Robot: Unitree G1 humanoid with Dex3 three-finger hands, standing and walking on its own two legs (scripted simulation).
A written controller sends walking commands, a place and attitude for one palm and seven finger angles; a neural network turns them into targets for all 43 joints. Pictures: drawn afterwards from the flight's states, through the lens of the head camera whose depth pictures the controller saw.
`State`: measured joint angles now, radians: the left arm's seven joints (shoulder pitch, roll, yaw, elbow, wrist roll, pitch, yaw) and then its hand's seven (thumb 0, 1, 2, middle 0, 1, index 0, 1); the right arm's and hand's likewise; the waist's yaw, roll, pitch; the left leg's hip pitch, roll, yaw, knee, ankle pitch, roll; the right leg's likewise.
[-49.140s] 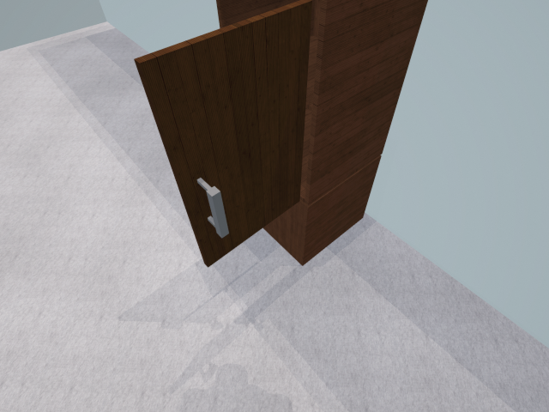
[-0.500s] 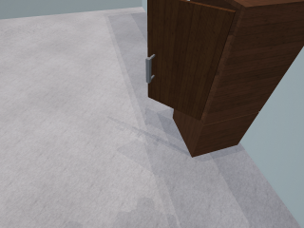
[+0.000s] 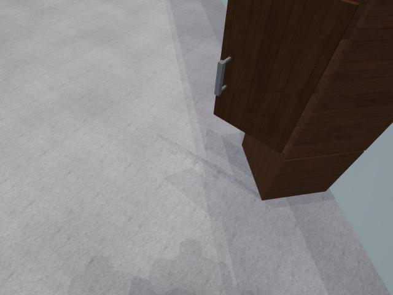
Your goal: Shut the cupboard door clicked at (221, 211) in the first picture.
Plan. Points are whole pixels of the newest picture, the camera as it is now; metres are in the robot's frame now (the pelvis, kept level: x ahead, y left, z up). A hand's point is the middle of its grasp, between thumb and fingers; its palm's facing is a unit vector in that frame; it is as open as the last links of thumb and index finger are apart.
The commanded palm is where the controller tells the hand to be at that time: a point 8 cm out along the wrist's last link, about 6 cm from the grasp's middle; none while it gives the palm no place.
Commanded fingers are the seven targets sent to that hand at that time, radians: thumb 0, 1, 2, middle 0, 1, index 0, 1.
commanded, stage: walk to a spot facing it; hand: left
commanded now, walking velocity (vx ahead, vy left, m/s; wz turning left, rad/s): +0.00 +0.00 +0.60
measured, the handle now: (222, 76) +0.89 -0.08 -0.09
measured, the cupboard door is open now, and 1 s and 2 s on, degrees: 41 41 41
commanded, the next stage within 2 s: turn to face it in 1.92 s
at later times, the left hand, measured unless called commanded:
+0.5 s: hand out of the picture +0.04 +0.20 -0.15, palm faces +0.28 -0.91 -0.31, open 7.4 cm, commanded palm none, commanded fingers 0.00 0.90 0.90 -0.20 -0.30 -0.20 -0.30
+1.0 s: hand out of the picture -0.12 +0.17 -0.17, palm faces +0.62 -0.74 -0.26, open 7.4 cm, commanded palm none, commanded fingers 0.00 0.90 0.90 -0.20 -0.30 -0.20 -0.30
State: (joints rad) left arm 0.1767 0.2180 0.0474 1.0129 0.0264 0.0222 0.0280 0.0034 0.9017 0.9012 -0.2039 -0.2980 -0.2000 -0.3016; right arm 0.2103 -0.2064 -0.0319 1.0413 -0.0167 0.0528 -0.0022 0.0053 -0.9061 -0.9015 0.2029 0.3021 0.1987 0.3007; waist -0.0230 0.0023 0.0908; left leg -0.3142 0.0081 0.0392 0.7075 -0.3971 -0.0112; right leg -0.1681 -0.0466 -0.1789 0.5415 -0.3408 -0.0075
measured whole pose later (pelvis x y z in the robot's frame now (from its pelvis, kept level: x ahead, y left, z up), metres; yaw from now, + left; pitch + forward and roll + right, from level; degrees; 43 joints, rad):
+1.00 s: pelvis -0.01 -0.03 +0.00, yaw +37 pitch +0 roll +0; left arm 0.25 0.27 0.08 0.92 0.03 0.07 0.01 0.01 0.90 0.90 -0.20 -0.30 -0.20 -0.30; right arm 0.13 -0.21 -0.04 0.86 -0.03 0.02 0.01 0.00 -0.91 -0.90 0.20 0.30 0.20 0.30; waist 0.02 -0.05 0.11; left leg -0.29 -0.01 0.01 0.61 -0.32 0.01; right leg -0.42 -0.10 -0.06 1.07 -0.49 0.06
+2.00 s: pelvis +0.13 +0.18 +0.01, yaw +73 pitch +1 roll -1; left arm 0.16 0.24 0.09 0.86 0.04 0.01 -0.02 0.01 0.91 0.90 -0.20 -0.30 -0.19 -0.30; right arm 0.24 -0.18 -0.03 0.94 -0.02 -0.03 0.01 0.01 -0.91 -0.90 0.21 0.30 0.20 0.30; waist -0.01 -0.02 0.06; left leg -0.26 -0.06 0.01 0.44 -0.20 0.09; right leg -0.62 -0.13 0.00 1.03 -0.21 0.08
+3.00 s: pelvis +0.21 +0.30 +0.00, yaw +45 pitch +0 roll -1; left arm 0.16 0.26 0.09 0.86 0.03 0.06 -0.04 0.01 0.91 0.90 -0.20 -0.30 -0.19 -0.30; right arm 0.22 -0.24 -0.05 0.90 -0.03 0.02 -0.01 0.01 -0.90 -0.90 0.21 0.30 0.20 0.30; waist -0.01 0.03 0.08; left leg -0.24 0.18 0.22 0.64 -0.37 -0.05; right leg -0.28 -0.03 -0.08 0.62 -0.29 0.02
